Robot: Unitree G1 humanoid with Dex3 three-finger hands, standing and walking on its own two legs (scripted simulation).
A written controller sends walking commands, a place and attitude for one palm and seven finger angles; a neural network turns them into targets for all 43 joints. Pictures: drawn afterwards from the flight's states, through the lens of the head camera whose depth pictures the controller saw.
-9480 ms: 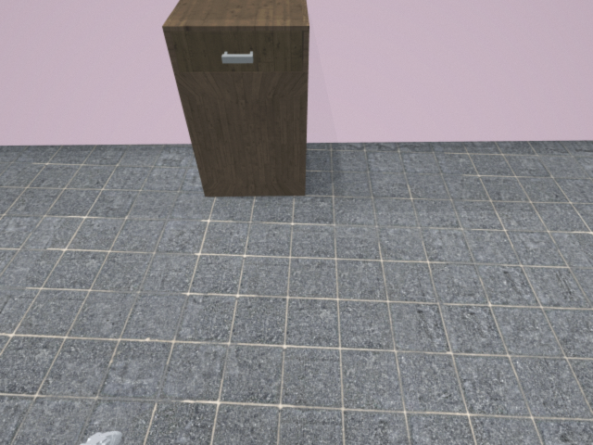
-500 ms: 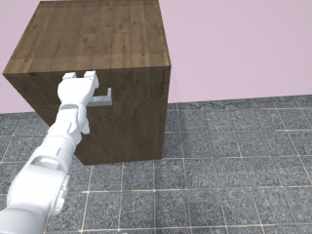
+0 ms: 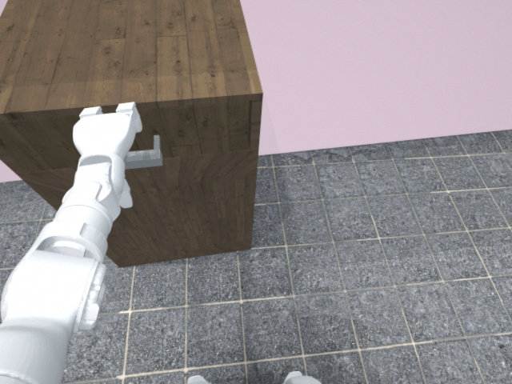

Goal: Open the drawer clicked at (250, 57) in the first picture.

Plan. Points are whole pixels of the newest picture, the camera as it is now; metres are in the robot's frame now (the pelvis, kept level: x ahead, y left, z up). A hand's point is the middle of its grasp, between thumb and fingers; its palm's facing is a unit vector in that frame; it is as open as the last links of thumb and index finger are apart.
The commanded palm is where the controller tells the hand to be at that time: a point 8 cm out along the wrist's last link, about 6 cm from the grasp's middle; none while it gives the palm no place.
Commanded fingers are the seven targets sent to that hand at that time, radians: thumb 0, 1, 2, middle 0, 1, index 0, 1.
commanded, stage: move the hooked fingers above the handle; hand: left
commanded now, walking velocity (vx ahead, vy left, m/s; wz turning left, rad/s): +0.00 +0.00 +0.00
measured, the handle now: (132, 151) +0.55 +0.19 -0.02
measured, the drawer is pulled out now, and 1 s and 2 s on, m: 0.00 0.00 0.00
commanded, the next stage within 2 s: lower the fingers behind the handle in 0.36 s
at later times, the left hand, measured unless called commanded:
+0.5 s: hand (119, 157) +0.49 +0.19 +0.03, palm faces -0.07 -0.04 -1.00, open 13.8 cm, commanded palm +0.48 +0.19 +0.08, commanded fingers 0.00 -0.50 0.30 -0.30 -1.20 -0.30 -1.20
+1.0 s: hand (128, 169) +0.49 +0.18 -0.01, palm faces -0.07 -0.03 -1.00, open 13.8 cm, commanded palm +0.48 +0.18 +0.05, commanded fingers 0.00 -0.50 0.30 -0.30 -1.20 -0.30 -1.20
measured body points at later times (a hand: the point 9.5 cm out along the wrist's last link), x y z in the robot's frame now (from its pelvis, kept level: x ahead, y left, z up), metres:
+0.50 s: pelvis +0.01 +0.00 +0.00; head +0.10 +0.00 +0.44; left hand +0.49 +0.19 +0.08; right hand +0.02 -0.27 -0.13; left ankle +0.00 +0.10 -0.70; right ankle -0.03 -0.12 -0.70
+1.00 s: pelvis +0.00 +0.00 -0.01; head +0.11 +0.00 +0.43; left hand +0.49 +0.18 +0.05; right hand -0.01 -0.28 -0.14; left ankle +0.00 +0.10 -0.70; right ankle -0.03 -0.12 -0.70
